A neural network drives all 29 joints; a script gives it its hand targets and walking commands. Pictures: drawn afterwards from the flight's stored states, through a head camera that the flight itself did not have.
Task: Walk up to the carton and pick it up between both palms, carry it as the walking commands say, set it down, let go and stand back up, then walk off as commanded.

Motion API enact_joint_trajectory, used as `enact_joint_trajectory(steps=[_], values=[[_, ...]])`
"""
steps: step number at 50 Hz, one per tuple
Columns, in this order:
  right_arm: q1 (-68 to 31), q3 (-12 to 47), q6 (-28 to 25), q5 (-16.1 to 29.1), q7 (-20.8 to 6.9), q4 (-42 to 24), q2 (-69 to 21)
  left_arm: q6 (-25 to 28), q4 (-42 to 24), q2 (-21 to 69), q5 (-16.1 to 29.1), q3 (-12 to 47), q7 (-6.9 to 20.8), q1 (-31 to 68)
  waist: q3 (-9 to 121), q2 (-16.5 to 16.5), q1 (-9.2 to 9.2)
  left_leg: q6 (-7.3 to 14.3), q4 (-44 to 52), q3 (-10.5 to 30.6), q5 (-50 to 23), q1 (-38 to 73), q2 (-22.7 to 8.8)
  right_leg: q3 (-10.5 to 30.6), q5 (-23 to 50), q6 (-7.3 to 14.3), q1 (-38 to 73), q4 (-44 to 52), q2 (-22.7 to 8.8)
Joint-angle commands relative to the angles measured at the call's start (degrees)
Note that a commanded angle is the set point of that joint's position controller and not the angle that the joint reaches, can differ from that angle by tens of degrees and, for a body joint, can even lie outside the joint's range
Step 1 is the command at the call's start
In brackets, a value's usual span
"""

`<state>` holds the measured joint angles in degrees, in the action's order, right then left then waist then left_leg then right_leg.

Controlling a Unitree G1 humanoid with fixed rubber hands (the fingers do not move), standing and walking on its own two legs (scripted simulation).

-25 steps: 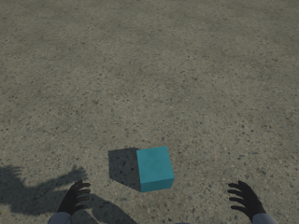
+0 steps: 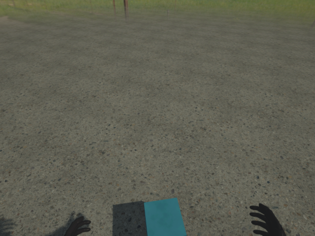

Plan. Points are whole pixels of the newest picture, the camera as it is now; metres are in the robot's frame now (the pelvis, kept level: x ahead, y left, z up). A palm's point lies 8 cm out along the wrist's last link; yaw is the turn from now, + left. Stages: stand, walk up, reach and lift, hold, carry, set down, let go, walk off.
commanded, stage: stand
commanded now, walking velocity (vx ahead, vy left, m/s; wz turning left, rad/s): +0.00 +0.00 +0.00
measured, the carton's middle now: (163, 226) +0.45 -0.02 -0.66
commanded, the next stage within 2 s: walk off in 1.42 s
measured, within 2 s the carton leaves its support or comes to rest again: neither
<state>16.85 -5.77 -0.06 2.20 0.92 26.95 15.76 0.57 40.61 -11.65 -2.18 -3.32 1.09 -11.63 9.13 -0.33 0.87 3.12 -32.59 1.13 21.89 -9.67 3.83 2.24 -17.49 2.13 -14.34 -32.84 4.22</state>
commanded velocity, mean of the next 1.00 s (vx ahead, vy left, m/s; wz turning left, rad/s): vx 0.00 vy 0.00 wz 0.00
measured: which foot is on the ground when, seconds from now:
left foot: down 0.00-1.00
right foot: down 0.00-1.00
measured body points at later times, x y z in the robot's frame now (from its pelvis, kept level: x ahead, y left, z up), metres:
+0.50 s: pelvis -0.02 -0.01 +0.00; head -0.10 -0.01 +0.44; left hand +0.12 +0.24 -0.09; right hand +0.13 -0.29 -0.05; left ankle -0.05 +0.08 -0.73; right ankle +0.00 -0.10 -0.73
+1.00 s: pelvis -0.04 -0.01 +0.00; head -0.09 -0.01 +0.45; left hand +0.09 +0.24 -0.10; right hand +0.09 -0.29 -0.07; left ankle -0.05 +0.08 -0.73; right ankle +0.00 -0.10 -0.73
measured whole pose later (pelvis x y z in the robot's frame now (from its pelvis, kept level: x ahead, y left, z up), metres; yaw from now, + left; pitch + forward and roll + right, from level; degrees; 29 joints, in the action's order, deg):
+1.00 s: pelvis -0.04 -0.01 +0.00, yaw +0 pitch -4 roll +0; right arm 18.9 -5.8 -2.6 1.9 1.4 34.7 15.8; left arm 1.9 47.6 -11.6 -2.1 -3.3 1.0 -11.6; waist 3.2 -0.3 0.9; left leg 3.1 -32.5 1.1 18.6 -9.7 3.7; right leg 2.0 -13.8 2.7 -14.1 -32.2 4.2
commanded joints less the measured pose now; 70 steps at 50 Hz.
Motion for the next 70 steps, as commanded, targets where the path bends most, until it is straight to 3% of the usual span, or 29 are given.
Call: enact_joint_trajectory(steps=[1,26,70], values=[[-1.6,-1.4,-2.6,-5.2,0.6,-0.5,10.5,2.3,-3.5,-14.3,-0.2,-3.4,-1.5,3.9,-3.8,-2.3,-0.83,-1.6,6.7,8.1,-24.4,-4.3,-7.6,6.0,19.1,0.8,2.7,3.9,-7.2],[-1.4,-1.3,-4.6,-5.5,0.8,3.1,11.7,3.3,0.8,-15.2,0.4,-3.2,-1.1,5.0,-11.1,-0.6,-0.52,0.2,9.9,11.3,-8.6,-7.5,-7.7,9.4,5.6,1.9,-2.4,9.2,-8.0],[-1.1,-0.3,-4.7,-4.4,0.8,10.6,12.6,3.0,5.4,-16.0,0.9,-2.7,-1.0,6.0,-13.2,-0.1,-0.31,0.9,11.8,11.8,-6.6,-6.6,-8.9,9.7,4.6,1.8,0.5,11.1,-8.7]])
